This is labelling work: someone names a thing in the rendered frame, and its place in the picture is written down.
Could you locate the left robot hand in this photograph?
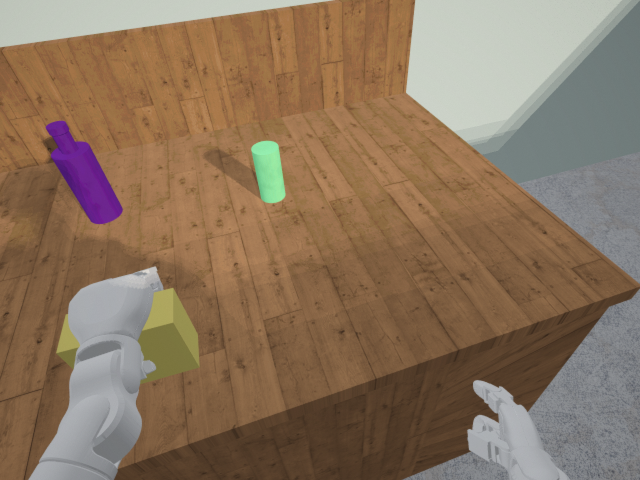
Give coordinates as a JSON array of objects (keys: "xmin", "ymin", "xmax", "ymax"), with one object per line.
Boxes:
[{"xmin": 68, "ymin": 266, "xmax": 164, "ymax": 380}]

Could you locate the right robot hand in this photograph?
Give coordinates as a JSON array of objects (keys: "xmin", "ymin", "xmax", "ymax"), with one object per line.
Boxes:
[{"xmin": 467, "ymin": 380, "xmax": 544, "ymax": 473}]

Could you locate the sponge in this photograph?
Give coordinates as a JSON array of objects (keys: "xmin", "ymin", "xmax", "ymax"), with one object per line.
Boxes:
[{"xmin": 56, "ymin": 288, "xmax": 200, "ymax": 384}]

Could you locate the right robot forearm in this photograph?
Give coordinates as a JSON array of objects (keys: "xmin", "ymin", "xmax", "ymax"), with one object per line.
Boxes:
[{"xmin": 508, "ymin": 446, "xmax": 570, "ymax": 480}]

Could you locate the table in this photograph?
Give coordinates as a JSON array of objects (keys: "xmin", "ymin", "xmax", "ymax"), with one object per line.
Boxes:
[{"xmin": 0, "ymin": 0, "xmax": 640, "ymax": 480}]

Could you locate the left robot forearm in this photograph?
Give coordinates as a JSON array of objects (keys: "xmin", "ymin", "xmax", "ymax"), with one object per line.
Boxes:
[{"xmin": 29, "ymin": 334, "xmax": 142, "ymax": 480}]

